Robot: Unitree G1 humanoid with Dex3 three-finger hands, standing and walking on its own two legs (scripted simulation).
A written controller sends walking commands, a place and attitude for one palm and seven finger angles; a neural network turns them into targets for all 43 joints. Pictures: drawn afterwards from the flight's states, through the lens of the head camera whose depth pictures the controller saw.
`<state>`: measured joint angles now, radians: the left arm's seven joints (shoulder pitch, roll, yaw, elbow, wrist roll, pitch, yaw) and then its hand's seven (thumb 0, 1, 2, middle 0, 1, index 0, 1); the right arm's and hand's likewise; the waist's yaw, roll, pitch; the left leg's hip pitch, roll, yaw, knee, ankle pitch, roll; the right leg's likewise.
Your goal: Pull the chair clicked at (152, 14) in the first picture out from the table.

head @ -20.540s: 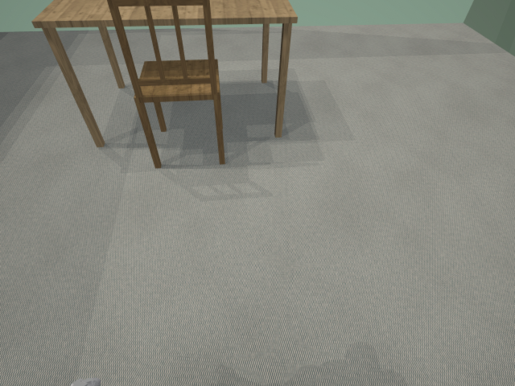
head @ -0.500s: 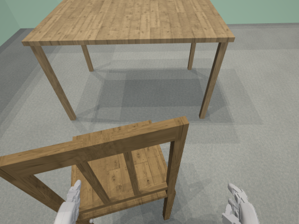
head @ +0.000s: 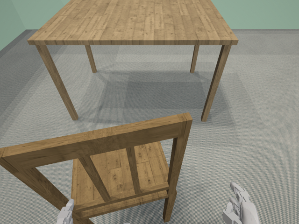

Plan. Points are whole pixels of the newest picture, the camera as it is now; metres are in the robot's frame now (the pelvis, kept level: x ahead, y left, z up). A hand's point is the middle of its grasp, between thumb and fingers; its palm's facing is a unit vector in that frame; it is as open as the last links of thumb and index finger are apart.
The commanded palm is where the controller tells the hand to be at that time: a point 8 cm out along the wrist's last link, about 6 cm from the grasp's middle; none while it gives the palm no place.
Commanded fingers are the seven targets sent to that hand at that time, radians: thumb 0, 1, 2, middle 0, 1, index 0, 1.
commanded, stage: draw the hand back to the body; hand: left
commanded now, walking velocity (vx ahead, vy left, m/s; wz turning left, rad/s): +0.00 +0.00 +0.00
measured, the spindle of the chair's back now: (97, 181) +0.25 +0.16 -0.02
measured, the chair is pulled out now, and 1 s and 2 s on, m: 0.58 0.58 0.59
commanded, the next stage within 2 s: step back with the hand held close in 1.56 s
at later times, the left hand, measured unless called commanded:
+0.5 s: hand (55, 217) +0.13 +0.19 +0.09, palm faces +0.01 -1.00 -0.09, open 17.3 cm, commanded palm +0.09 +0.26 +0.11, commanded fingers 0.00 -0.30 0.32 -0.04 -0.05 -0.04 -0.05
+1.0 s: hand (35, 197) +0.17 +0.24 +0.10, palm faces +0.21 -0.89 -0.41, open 11.5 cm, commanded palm +0.15 +0.30 +0.20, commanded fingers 0.00 0.61 0.76 -0.16 -0.24 -0.16 -0.24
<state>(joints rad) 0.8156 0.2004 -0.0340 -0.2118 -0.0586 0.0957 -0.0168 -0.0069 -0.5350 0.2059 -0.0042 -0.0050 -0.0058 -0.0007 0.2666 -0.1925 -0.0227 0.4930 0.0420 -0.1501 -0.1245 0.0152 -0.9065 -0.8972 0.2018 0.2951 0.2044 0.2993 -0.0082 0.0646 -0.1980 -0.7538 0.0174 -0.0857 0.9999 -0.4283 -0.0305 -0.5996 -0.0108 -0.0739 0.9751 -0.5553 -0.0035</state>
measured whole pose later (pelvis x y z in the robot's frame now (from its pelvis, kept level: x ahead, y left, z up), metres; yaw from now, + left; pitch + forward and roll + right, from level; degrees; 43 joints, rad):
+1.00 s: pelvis +0.02 +0.01 +0.06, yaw -1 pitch -3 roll +0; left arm 0.67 0.38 0.11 -0.36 -0.08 0.16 0.12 0.00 0.27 0.60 -0.28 -0.24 -0.22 -0.18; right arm 0.18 -0.20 0.08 0.64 0.02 -0.20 -0.14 0.02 -0.91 -0.90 0.20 0.30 0.21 0.30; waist 0.07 0.04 0.03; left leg -0.21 0.01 -0.03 0.54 -0.27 -0.02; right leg -0.07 -0.02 -0.03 0.48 -0.36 0.01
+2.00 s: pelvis -0.03 -0.01 +0.06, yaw -1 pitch -3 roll -1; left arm 0.63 0.51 0.20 -0.47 -0.12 0.21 0.12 0.02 0.90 0.90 -0.30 -0.35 -0.31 -0.32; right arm 0.13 -0.24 0.02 0.54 0.07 -0.07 -0.12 0.01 -0.91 -0.90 0.20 0.29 0.20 0.30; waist 0.05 0.04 0.19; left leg -0.30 0.06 -0.07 0.52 -0.18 -0.06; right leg -0.16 0.03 -0.07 0.50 -0.29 -0.02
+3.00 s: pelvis -0.22 +0.03 +0.05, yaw -1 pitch +0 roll -3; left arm 0.59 0.46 0.45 -0.61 -0.04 -0.19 0.14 0.02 0.89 0.90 -0.21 -0.31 -0.21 -0.30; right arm 0.26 -0.15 0.03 0.63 -0.01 -0.15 -0.05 0.01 -0.90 -0.90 0.20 0.30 0.21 0.30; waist -0.02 0.01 -0.01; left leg -0.48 0.04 -0.06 0.61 -0.23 0.00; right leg -0.19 0.02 -0.08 0.50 -0.32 -0.01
